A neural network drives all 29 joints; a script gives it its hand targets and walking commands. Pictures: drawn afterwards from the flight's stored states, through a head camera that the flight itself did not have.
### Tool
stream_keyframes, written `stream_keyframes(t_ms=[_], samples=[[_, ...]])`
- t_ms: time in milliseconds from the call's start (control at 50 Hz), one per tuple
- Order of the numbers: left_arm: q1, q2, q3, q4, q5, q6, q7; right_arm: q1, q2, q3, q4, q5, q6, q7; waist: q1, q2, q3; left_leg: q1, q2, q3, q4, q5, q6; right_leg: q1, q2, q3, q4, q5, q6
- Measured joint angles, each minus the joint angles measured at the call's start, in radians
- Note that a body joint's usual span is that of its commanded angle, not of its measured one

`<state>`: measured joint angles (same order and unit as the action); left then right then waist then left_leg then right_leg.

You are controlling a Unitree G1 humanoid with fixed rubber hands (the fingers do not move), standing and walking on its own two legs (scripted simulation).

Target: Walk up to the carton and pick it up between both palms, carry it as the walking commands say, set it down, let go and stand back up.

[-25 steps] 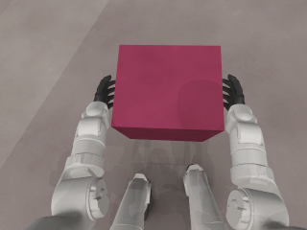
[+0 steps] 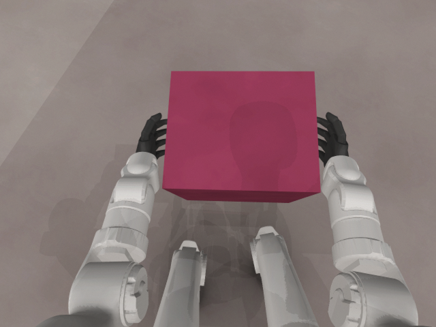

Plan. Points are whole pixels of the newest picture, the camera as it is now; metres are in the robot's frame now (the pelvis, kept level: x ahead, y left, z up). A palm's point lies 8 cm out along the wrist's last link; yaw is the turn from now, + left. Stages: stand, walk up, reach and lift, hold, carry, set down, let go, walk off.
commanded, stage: set down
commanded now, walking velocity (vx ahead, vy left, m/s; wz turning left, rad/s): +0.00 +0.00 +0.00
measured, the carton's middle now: (239, 147) +0.43 -0.05 -0.17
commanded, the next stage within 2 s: none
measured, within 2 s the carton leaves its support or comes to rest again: neither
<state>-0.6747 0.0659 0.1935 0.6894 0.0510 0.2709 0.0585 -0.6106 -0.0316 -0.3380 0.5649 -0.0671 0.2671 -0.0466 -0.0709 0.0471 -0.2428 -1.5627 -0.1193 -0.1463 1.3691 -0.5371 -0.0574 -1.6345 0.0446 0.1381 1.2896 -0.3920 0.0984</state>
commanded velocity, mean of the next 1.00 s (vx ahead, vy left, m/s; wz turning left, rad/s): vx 0.00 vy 0.00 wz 0.00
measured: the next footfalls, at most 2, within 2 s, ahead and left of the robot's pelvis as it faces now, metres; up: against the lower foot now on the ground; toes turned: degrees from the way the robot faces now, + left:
none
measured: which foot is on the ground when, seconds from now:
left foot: down 0.00-1.00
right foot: down 0.00-1.00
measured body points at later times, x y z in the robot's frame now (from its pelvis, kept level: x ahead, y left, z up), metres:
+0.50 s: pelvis -0.10 -0.01 -0.09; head +0.26 -0.05 +0.18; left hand +0.45 +0.12 -0.23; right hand +0.40 -0.23 -0.24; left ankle +0.03 +0.14 -0.58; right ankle +0.08 -0.16 -0.58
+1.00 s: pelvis -0.08 +0.00 -0.13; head +0.28 -0.01 +0.11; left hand +0.48 +0.14 -0.30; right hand +0.45 -0.21 -0.29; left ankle +0.03 +0.13 -0.58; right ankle +0.08 -0.16 -0.58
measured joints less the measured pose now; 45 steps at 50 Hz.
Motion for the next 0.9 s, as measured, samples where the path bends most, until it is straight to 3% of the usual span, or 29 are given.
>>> stream_keyframes(t_ms=[220, 380, 480, 560, 660, 720, 780, 900], samples=[[-0.106, 0.038, -0.039, 0.009, -0.041, 0.009, 0.028, -0.086, -0.038, -0.002, 0.017, 0.032, -0.015, -0.008, 0.009, -0.024, 0.12, -0.086, -0.015, 0.015, 0.141, -0.024, -0.015, -0.096, 0.018, 0.02, 0.149, -0.018, 0.011], [-0.327, 0.111, -0.017, -0.014, -0.089, 0.024, 0.028, -0.298, -0.089, -0.003, -0.023, 0.058, 0.004, -0.038, 0.018, -0.013, 0.456, -0.066, -0.031, 0.02, 0.257, -0.009, -0.043, -0.079, 0.035, 0.031, 0.266, 0.005, 0.02], [-0.546, 0.18, 0.013, -0.038, -0.116, 0.055, 0.015, -0.499, -0.149, 0.004, -0.091, 0.067, 0.058, -0.067, 0.01, -0.015, 0.798, -0.006, -0.039, 0.029, 0.32, 0.008, -0.057, -0.022, 0.047, 0.043, 0.333, 0.026, 0.028], [-0.583, 0.226, -0.027, -0.033, -0.158, 0.117, 0.023, -0.533, -0.16, 0.023, -0.113, 0.105, 0.139, -0.097, 0.004, -0.021, 0.777, -0.121, -0.04, 0.042, 0.381, 0.012, -0.067, -0.143, 0.067, 0.057, 0.395, 0.04, 0.034], [-0.604, 0.287, -0.093, -0.037, -0.205, 0.205, 0.027, -0.531, -0.191, 0.108, -0.116, 0.15, 0.21, -0.143, -0.013, -0.061, 0.775, -0.127, -0.036, 0.077, 0.447, -0.018, -0.062, -0.162, 0.089, 0.09, 0.475, 0.017, 0.049], [-0.651, 0.281, -0.057, 0.061, -0.179, 0.194, 0.003, -0.578, -0.192, 0.103, -0.028, 0.152, 0.205, -0.145, -0.02, -0.074, 0.771, -0.102, -0.034, 0.09, 0.471, -0.037, -0.05, -0.136, 0.093, 0.1, 0.5, -0.002, 0.059], [-0.711, 0.26, -0.005, 0.178, -0.111, 0.151, -0.007, -0.658, -0.19, 0.045, 0.103, 0.109, 0.167, -0.11, -0.018, -0.06, 0.767, -0.093, -0.034, 0.089, 0.478, -0.043, -0.041, -0.119, 0.088, 0.097, 0.499, -0.013, 0.062], [-0.753, 0.244, 0.066, 0.218, -0.034, 0.059, -0.02, -0.732, -0.174, -0.037, 0.169, 0.011, 0.075, -0.057, -0.006, -0.04, 0.765, -0.145, -0.039, 0.07, 0.478, -0.04, -0.031, -0.154, 0.072, 0.074, 0.479, -0.017, 0.061]])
